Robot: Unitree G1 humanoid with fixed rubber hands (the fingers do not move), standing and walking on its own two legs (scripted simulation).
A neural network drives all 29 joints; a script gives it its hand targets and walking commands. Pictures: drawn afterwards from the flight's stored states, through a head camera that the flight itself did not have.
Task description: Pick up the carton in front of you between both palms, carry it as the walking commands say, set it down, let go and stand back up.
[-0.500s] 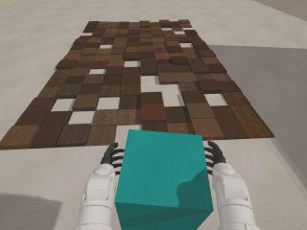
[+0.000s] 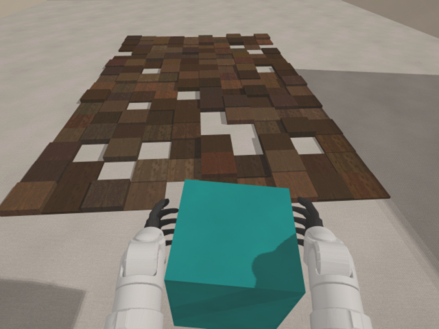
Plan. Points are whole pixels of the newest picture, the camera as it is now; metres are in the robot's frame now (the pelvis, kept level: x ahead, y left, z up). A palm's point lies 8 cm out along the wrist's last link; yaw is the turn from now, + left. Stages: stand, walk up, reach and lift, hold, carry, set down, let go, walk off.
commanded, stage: hold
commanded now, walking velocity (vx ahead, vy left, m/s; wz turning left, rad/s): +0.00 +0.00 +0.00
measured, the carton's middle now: (229, 259) +0.29 +0.00 -0.03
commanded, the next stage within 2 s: carry in 0.56 s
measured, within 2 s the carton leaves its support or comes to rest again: neither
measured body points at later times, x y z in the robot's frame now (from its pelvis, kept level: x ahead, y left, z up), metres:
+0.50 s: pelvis +0.01 +0.00 +0.00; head -0.04 +0.00 +0.45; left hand +0.31 +0.15 +0.04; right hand +0.31 -0.15 +0.05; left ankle +0.03 +0.12 -0.74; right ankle +0.02 -0.12 -0.74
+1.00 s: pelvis +0.12 -0.02 +0.00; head +0.11 -0.02 +0.45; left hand +0.40 +0.12 +0.09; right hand +0.40 -0.18 +0.09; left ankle +0.19 +0.10 -0.71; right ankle +0.02 -0.12 -0.74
